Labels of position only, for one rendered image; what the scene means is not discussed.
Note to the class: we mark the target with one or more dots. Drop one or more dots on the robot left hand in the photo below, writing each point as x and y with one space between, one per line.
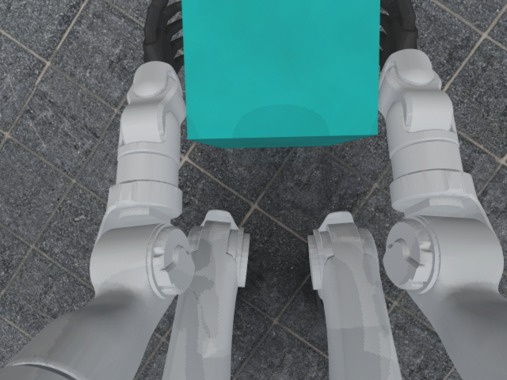
157 44

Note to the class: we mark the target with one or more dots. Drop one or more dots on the left robot forearm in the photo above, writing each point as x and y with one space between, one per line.
146 190

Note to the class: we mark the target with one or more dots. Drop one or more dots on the right robot thigh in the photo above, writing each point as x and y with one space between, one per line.
360 340

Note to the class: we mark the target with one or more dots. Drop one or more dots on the robot right hand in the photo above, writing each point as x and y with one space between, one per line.
399 25

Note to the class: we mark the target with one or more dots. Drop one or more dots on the carton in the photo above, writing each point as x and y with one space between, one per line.
281 73

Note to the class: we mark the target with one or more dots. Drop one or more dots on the right robot upper arm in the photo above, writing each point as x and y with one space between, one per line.
451 268

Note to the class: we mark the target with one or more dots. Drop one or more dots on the left robot upper arm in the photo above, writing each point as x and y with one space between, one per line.
136 272

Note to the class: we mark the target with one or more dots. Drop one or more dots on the right robot foot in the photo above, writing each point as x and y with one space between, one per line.
318 301

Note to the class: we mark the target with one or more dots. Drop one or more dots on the right robot forearm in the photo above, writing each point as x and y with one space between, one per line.
428 176

